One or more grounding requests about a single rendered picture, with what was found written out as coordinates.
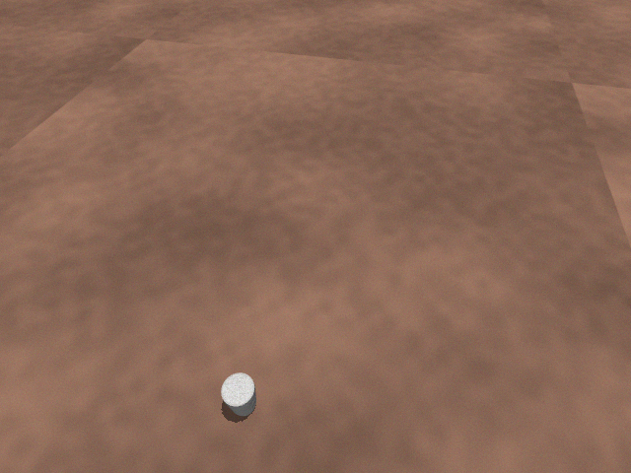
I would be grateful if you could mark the cup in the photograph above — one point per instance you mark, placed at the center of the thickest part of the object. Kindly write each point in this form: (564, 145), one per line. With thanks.
(238, 392)

